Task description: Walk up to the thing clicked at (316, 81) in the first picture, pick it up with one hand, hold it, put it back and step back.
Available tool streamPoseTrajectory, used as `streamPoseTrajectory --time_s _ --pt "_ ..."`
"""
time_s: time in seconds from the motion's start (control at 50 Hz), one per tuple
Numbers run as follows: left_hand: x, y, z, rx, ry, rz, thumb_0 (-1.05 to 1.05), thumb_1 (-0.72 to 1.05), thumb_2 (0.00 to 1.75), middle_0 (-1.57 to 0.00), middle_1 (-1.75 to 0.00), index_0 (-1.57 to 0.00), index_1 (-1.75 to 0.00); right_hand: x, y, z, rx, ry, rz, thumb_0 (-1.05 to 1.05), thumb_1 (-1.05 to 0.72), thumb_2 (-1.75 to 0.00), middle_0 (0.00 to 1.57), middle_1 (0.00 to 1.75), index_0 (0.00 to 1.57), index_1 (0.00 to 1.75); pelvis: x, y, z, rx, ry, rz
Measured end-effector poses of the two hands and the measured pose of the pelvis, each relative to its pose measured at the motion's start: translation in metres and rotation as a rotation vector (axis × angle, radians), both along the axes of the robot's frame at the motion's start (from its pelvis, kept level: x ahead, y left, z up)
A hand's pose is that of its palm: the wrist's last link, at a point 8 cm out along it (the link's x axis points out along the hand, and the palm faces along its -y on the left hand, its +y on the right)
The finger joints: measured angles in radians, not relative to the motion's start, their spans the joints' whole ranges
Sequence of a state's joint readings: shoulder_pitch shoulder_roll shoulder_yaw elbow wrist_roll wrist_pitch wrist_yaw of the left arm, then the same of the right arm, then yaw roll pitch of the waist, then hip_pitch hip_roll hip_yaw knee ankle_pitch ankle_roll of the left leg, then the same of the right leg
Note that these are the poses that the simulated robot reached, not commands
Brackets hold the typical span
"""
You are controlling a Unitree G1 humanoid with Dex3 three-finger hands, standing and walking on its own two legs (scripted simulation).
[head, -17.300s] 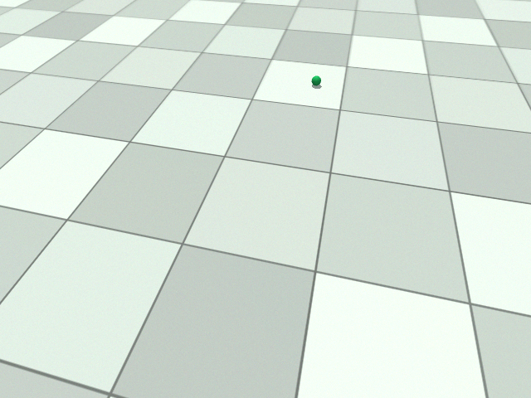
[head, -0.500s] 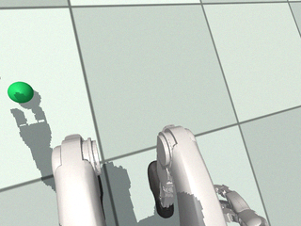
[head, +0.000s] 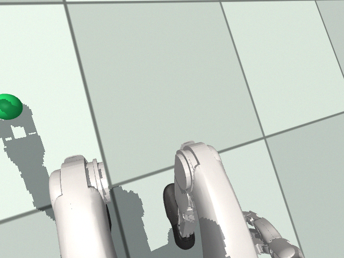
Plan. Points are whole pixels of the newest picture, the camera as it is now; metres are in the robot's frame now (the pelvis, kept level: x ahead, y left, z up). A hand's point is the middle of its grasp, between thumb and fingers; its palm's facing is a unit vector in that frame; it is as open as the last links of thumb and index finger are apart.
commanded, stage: rise first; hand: left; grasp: from above
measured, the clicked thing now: (6, 106) +0.46 +0.38 -0.28
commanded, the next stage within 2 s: none
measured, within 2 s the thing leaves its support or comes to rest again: neither
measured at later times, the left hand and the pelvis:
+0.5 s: hand out of the picture +0.40 +0.41 -0.18, palm faces -0.43 -0.15 -0.89, open 14.1 cm; pelvis +0.00 +0.00 +0.00, yaw -1 degrees
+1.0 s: hand out of the picture +0.41 +0.41 -0.18, palm faces -0.43 -0.16 -0.89, open 14.1 cm; pelvis +0.00 +0.00 +0.00, yaw -2 degrees
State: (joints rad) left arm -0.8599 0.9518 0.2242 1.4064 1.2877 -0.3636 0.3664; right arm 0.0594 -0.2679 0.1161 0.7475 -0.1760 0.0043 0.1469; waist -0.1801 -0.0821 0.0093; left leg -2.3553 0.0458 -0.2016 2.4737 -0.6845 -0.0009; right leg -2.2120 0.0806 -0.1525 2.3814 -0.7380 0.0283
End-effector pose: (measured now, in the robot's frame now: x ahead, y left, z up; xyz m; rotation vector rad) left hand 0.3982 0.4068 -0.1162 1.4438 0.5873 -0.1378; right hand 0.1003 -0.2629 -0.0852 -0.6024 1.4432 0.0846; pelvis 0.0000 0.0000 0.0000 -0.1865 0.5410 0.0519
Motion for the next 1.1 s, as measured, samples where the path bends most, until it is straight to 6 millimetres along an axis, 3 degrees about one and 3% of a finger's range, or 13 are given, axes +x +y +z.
streamPoseTrajectory --time_s 0.76,1.1 --pt "0.020 0.007 -0.012 -0.003 0.006 0.011 0.00 -0.54 1.01 -0.09 -1.03 -0.09 -1.04 -0.018 0.006 0.007 -0.019 0.032 0.014 0.00 -0.91 -0.90 0.20 0.30 0.21 0.30 -0.002 0.004 -0.005 -0.025 -0.021 -0.011" --pt "0.017 0.009 -0.007 -0.008 0.004 0.009 0.00 -0.55 1.01 -0.09 -1.03 -0.09 -1.04 -0.011 0.007 0.008 -0.010 0.020 0.037 0.00 -0.91 -0.90 0.20 0.30 0.21 0.30 -0.003 0.004 -0.003 -0.028 -0.029 -0.010"
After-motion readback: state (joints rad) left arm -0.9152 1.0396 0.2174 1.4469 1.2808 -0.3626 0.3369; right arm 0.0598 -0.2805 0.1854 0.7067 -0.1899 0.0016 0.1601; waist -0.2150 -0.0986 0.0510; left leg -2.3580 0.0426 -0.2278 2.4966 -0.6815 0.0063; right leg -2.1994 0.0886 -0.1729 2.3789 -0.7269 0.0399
